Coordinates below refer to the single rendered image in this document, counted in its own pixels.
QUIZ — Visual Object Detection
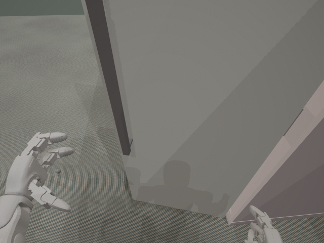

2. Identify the robot left forearm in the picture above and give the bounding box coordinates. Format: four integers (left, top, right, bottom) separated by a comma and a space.
0, 194, 33, 243

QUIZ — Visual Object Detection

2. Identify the robot right hand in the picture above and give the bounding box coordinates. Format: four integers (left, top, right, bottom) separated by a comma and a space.
245, 205, 283, 243

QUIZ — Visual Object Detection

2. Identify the robot left hand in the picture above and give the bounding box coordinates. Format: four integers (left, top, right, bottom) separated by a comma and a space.
5, 132, 74, 213

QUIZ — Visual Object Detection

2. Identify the handle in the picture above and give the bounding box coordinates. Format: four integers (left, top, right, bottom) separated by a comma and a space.
85, 0, 133, 156

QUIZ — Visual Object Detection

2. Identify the fridge door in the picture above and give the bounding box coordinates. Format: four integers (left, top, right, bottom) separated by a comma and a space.
81, 0, 324, 218

